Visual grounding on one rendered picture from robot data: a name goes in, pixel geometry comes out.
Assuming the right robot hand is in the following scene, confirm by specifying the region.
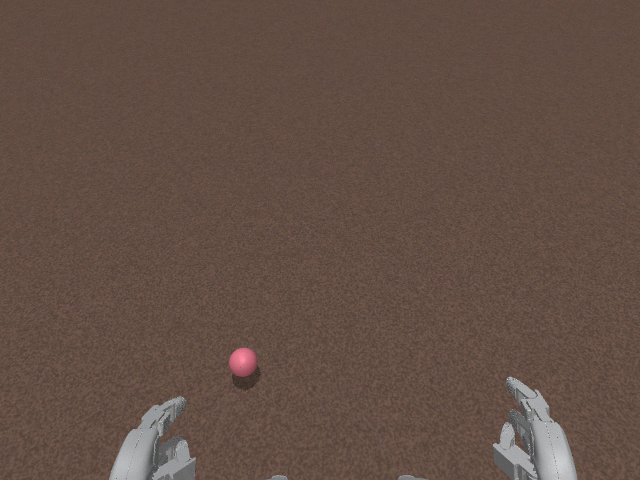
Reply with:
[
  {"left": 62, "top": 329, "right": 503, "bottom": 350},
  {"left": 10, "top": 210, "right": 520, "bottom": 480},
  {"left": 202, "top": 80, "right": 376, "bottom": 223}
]
[{"left": 493, "top": 377, "right": 578, "bottom": 480}]

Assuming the ball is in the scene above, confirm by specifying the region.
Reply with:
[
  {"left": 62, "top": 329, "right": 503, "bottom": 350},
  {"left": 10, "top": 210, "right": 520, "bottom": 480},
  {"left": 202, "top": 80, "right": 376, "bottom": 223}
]
[{"left": 229, "top": 347, "right": 258, "bottom": 377}]

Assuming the left robot hand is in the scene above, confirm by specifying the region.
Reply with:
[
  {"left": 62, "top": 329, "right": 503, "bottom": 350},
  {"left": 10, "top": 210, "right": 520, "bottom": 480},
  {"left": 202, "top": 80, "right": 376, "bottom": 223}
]
[{"left": 109, "top": 396, "right": 196, "bottom": 480}]

